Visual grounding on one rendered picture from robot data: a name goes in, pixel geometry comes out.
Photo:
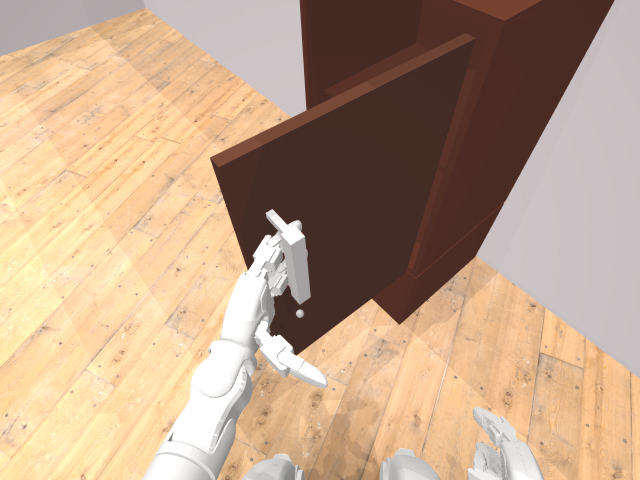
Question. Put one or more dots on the robot left hand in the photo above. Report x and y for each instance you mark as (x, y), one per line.
(253, 299)

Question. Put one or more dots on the left robot thigh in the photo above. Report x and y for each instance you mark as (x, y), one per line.
(275, 469)

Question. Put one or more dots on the robot left forearm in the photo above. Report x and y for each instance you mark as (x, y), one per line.
(199, 441)

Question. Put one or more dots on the cupboard door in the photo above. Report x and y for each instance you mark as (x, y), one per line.
(357, 171)

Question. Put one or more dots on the right robot shin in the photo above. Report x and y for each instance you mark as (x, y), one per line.
(403, 451)

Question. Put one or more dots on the handle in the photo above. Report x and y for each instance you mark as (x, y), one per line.
(294, 246)

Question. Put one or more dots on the robot right hand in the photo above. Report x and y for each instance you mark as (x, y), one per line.
(515, 460)

